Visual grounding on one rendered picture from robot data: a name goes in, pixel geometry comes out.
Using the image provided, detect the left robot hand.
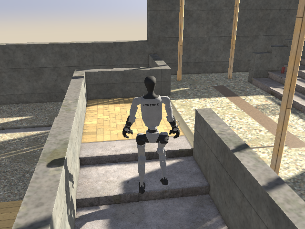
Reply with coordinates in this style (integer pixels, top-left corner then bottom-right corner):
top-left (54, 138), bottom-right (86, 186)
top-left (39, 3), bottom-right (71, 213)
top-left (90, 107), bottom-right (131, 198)
top-left (122, 128), bottom-right (133, 138)

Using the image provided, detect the robot right forearm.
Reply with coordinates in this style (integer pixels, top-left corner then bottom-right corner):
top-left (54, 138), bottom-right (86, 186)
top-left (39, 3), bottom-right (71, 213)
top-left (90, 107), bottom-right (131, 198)
top-left (169, 115), bottom-right (178, 131)

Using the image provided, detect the humanoid robot head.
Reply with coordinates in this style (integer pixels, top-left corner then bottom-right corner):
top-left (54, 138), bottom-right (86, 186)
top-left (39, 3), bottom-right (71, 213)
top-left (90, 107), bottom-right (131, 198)
top-left (143, 76), bottom-right (159, 99)

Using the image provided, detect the robot left foot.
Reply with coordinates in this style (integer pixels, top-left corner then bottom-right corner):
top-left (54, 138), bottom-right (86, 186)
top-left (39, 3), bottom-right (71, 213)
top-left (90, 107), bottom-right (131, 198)
top-left (139, 182), bottom-right (145, 194)

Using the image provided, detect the right robot hand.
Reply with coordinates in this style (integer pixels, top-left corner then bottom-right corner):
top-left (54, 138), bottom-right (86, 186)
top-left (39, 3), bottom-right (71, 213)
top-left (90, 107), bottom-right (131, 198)
top-left (169, 128), bottom-right (180, 139)

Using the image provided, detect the robot left forearm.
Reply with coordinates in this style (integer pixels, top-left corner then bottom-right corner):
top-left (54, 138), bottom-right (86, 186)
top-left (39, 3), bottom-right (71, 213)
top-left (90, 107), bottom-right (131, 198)
top-left (124, 116), bottom-right (133, 131)

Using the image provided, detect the right robot upper arm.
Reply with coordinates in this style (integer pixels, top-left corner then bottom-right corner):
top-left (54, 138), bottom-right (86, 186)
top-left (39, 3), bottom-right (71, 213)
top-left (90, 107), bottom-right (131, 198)
top-left (161, 96), bottom-right (174, 122)

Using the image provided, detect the left robot upper arm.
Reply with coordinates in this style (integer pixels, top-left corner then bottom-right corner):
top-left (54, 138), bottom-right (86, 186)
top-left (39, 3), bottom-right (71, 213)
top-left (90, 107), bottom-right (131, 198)
top-left (128, 97), bottom-right (141, 123)

